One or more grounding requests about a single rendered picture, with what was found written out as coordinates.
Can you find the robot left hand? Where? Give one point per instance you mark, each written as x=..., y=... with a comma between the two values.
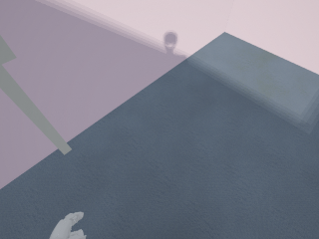
x=64, y=227

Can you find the panel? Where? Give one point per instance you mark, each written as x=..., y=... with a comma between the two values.
x=23, y=102

